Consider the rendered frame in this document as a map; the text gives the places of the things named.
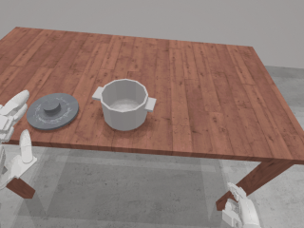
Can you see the lid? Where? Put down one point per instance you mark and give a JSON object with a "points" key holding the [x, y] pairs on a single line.
{"points": [[39, 119]]}

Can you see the left robot hand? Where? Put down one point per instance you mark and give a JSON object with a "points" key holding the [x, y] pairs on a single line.
{"points": [[10, 114]]}

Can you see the knob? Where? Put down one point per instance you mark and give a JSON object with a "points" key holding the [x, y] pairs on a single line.
{"points": [[51, 106]]}

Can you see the right robot hand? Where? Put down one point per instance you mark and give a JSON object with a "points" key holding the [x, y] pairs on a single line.
{"points": [[239, 213]]}

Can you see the table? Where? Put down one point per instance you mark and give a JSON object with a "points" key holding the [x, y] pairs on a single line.
{"points": [[213, 101]]}

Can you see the pot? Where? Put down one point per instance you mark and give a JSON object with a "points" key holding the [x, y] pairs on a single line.
{"points": [[125, 103]]}

